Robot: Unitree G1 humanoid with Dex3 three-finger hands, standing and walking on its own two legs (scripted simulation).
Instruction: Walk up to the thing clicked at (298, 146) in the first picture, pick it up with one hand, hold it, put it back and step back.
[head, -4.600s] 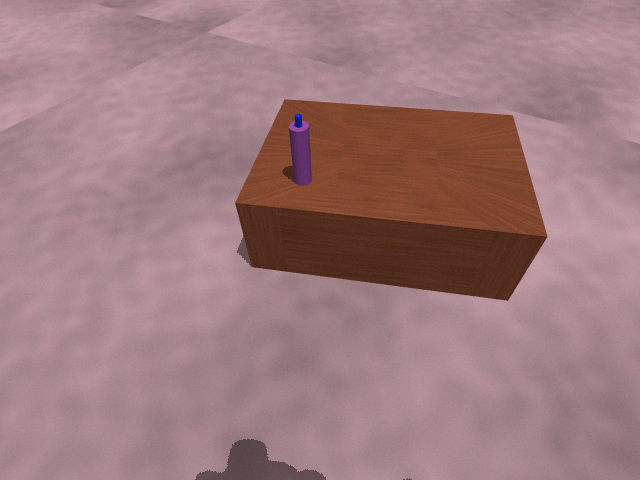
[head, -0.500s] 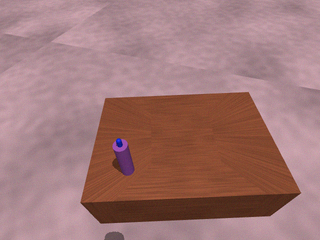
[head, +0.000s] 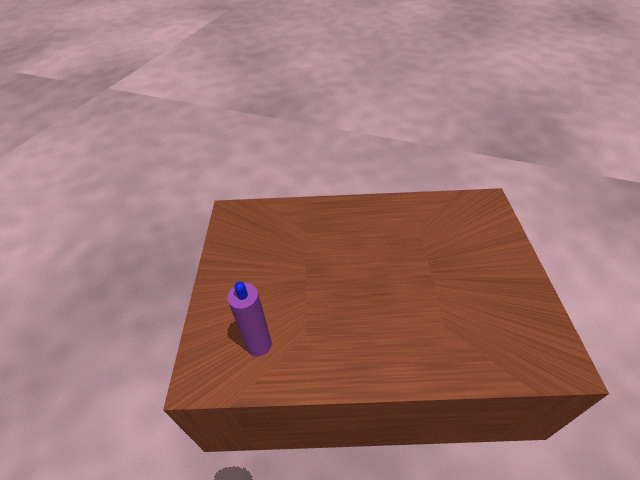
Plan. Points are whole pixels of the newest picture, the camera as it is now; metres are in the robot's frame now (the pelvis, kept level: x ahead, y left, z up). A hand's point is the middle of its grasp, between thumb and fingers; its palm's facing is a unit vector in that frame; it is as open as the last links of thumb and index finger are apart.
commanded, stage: stand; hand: left
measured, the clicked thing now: (250, 317) +0.51 +0.20 -0.29
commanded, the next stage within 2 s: go down in 1.82 s
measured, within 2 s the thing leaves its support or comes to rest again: neither
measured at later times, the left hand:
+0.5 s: hand out of the picture +0.08 +0.25 -0.16, palm faces -0.01 -0.94 -0.35, open 7.4 cm
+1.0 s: hand out of the picture +0.09 +0.25 -0.16, palm faces +0.00 -0.94 -0.35, open 7.4 cm
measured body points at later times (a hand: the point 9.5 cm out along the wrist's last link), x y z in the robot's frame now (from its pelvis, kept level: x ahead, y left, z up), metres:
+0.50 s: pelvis +0.01 +0.00 +0.00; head +0.02 -0.01 +0.45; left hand +0.08 +0.30 -0.13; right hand +0.08 -0.30 -0.14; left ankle -0.03 +0.12 -0.75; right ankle +0.03 -0.12 -0.75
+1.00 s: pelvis +0.01 +0.00 +0.00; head +0.02 +0.00 +0.45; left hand +0.09 +0.30 -0.13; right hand +0.09 -0.30 -0.13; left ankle -0.03 +0.13 -0.75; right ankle +0.03 -0.12 -0.75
